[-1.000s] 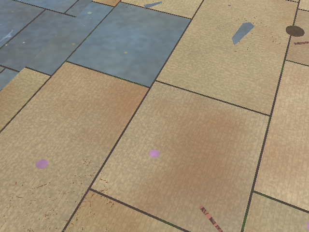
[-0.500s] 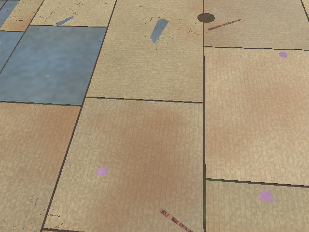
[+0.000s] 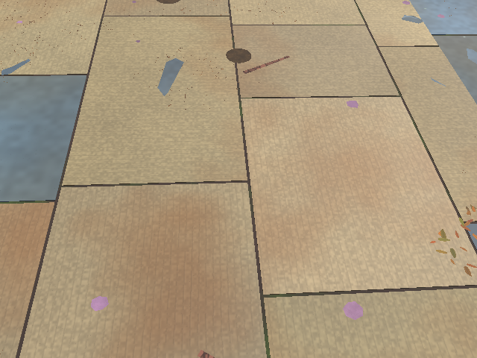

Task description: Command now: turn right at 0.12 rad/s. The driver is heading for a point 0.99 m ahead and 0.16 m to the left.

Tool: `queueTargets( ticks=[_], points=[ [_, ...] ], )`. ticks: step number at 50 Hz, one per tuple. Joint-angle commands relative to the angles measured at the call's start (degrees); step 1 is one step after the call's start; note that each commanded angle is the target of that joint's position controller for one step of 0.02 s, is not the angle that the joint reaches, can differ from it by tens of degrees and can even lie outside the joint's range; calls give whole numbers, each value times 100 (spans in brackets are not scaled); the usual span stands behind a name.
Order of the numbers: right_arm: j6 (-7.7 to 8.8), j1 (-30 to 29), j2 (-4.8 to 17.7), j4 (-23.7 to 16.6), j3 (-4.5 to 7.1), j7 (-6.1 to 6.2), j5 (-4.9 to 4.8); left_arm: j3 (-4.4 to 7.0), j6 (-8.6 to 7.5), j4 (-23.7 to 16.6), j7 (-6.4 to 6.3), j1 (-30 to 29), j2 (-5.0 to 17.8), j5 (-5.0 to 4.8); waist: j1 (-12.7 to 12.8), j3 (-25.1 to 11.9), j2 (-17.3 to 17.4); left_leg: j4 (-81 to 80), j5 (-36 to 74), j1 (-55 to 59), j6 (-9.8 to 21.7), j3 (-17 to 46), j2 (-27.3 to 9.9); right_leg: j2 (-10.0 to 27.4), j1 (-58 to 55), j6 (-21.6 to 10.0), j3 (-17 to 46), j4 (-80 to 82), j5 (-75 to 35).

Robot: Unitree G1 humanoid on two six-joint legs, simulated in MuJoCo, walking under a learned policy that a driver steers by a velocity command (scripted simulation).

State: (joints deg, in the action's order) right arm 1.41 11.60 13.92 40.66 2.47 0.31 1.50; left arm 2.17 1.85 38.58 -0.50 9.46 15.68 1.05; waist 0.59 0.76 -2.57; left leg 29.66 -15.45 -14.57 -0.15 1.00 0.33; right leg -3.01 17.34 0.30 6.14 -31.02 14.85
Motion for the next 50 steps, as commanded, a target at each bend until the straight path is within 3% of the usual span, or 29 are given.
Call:
queueTargets(
  ticks=[1,3,6,8,11,15,17,18,19,20,21,22,24,26,30,32,35,37,38,39,40,41,42,43,44,45,46,48,50],
  points=[
    [132,-319,771,-419,135,19,-15,176,-19,-357,10,-117,504,32,105,-231,1086,-959,-29,-253,339,917,-793,312,-547,-6,168,283,-330],
    [106,-240,718,-466,108,27,-1,193,-48,-268,39,-13,559,-28,16,-9,688,-806,-384,-241,192,602,-541,338,-269,-201,249,357,-209],
    [100,-134,680,-497,94,46,-42,188,-133,-207,39,-41,501,-10,-72,-85,283,-473,37,37,189,433,-427,411,-100,-236,362,469,-344],
    [64,-16,646,-489,84,58,-63,166,-156,-119,24,83,427,-29,-109,-216,192,-428,-894,111,265,353,-309,276,-18,-264,243,438,800],
    [61,132,763,-524,121,87,-161,185,-279,-134,24,193,447,-117,-125,302,344,-654,-2437,-169,628,793,-503,177,646,-404,43,151,2077],
    [176,388,981,-434,195,43,-237,158,-586,-182,119,241,243,-217,-62,449,1063,-1337,-2750,84,1206,2138,-1459,161,890,-394,-588,-748,970],
    [173,159,901,-505,164,-8,-275,188,-672,-92,163,537,295,-233,140,481,1028,-1123,-2010,-346,1096,1832,-1301,223,164,-545,-569,-293,825],
    [185,-124,753,-628,115,-28,-281,227,-706,33,184,898,387,-224,323,427,809,-656,-1336,-711,850,1265,-901,302,-439,-658,-270,120,803],
    [249,-352,512,-812,48,-33,-272,329,-742,158,192,1335,724,-234,409,320,-13,569,-597,-1281,443,346,-206,786,-1082,-935,806,686,842],
    [369,-475,552,-987,63,-2,-265,480,-748,244,240,1894,1224,-223,582,129,-1209,2129,-484,-2386,97,-216,270,1681,-2133,-1534,2599,1348,321],
    [447,-527,753,-1011,119,17,-319,457,-769,254,243,2166,1151,-155,689,99,-1191,3335,-1738,-3451,68,230,239,2270,-2735,-1993,3515,1580,-429],
    [474,-431,811,-965,151,-1,-387,395,-783,260,222,2119,987,-135,540,137,-557,3969,-1742,-3955,176,402,17,2322,-3011,-1974,3264,1398,-717],
    [471,-564,625,-949,91,-78,-314,295,-721,236,169,1950,733,-126,434,145,26,4030,-983,-4301,298,302,-329,2078,-3018,-1674,2299,1409,-1193],
    [449,-663,518,-955,71,-204,-270,167,-604,261,115,1727,434,-122,301,229,-186,3438,-380,-3872,228,136,-524,1725,-2490,-1372,1529,1720,-1460],
    [464,-1247,166,-1034,-104,-367,-219,193,-515,310,-28,1519,707,-176,390,395,-180,1418,948,-2520,-12,-333,-315,1235,-1324,-1138,401,2135,-1582],
    [467,-1413,333,-1061,-62,-372,-267,253,-550,407,-34,1651,955,-205,427,394,-361,757,1438,-1810,-21,-369,-163,1330,-1068,-1101,327,2294,-1409],
    [457,-1407,661,-1081,58,-337,-314,291,-578,537,-4,1651,1030,-274,269,460,-405,273,1541,-1509,197,-216,-133,1617,-1437,-957,328,2132,-1885],
    [441,-918,886,-970,185,-276,-272,328,-545,572,1,1584,1107,-250,-80,51,-428,144,1320,-741,443,-378,85,1536,-1724,-778,90,1304,-3670],
    [408,-183,1045,-766,293,-218,-260,316,-515,570,-6,1586,1072,-216,-464,-437,-363,119,1263,255,608,-515,221,1331,-1562,-657,-114,368,-4406],
    [367,793,1218,-568,371,-148,-247,253,-511,476,-27,1559,918,-120,-902,-1079,-187,369,1190,1809,840,12,-294,1132,-611,-487,-207,-1012,-3659],
    [352,1364,1843,-469,476,-141,-91,41,-576,319,-7,2251,170,-115,-627,-2083,1477,-106,-237,3779,1724,2815,-1927,178,1390,-71,-409,-3557,-341],
    [355,1466,1445,-413,369,-176,-150,53,-691,417,29,2218,374,-215,-686,-2446,1844,-1375,-1521,3721,1848,4703,-2245,-24,2073,-100,329,-4412,1643],
    [360,983,1181,-400,277,-166,-210,194,-725,255,64,1546,826,-388,-617,-1258,1324,-1532,-1891,2883,1570,3974,-2104,346,2662,-143,194,-4720,1293],
    [356,607,1062,-418,234,-166,-213,183,-749,123,61,1053,874,-378,-484,-632,796,-1575,-1329,1939,1431,3128,-1903,641,2577,-203,-38,-4477,769],
    [368,328,956,-405,203,-194,-138,178,-749,95,41,850,795,-265,-289,-301,484,-1674,-652,1153,1373,2531,-1647,838,2348,-209,-112,-4156,401],
    [411,132,821,-414,167,-216,-66,203,-695,145,29,971,738,-209,-49,-227,625,-1809,-161,633,1315,2075,-1405,1030,1967,-221,-49,-3882,124],
    [447,12,758,-396,161,-226,-68,193,-625,221,28,1139,648,-208,83,-245,783,-1971,24,326,1336,1811,-1276,1092,1686,-190,-53,-3744,-15],
    [534,27,755,-275,167,-232,-125,172,-519,291,6,1205,517,-179,173,-165,755,-2186,393,20,1445,1392,-1190,1120,1611,-97,-138,-3487,-190],
    [562,167,883,-141,201,-198,-131,166,-504,154,-20,788,505,-120,111,71,597,-2353,625,1,1508,1163,-1193,1174,1993,19,-144,-2966,-667]
  ],
)
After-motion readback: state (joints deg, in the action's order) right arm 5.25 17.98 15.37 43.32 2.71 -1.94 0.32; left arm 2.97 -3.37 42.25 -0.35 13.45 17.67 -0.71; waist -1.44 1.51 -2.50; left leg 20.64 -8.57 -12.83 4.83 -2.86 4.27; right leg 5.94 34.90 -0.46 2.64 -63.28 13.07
